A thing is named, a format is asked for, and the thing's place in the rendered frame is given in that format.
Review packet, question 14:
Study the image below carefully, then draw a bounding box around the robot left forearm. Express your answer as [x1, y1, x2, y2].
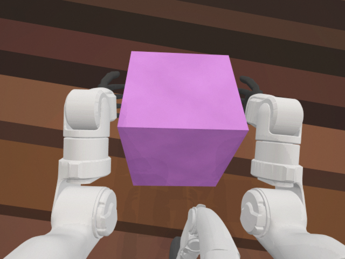
[51, 87, 117, 226]

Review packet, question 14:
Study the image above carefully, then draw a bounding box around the right robot shin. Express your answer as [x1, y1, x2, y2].
[176, 204, 206, 259]

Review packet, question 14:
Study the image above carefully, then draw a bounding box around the carton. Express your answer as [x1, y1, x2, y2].
[117, 51, 249, 187]

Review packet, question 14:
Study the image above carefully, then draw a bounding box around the right robot upper arm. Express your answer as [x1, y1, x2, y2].
[240, 188, 345, 259]

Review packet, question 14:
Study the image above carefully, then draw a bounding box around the robot right foot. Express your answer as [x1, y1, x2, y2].
[169, 236, 181, 259]

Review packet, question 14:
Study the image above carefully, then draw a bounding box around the left robot upper arm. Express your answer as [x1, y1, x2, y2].
[3, 186, 118, 259]

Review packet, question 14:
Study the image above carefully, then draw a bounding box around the left robot hand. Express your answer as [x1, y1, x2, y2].
[98, 71, 125, 118]

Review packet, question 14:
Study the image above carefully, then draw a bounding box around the robot right forearm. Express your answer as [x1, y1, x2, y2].
[245, 93, 307, 227]

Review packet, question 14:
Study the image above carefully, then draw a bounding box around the right robot hand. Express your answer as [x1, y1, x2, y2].
[238, 76, 263, 125]

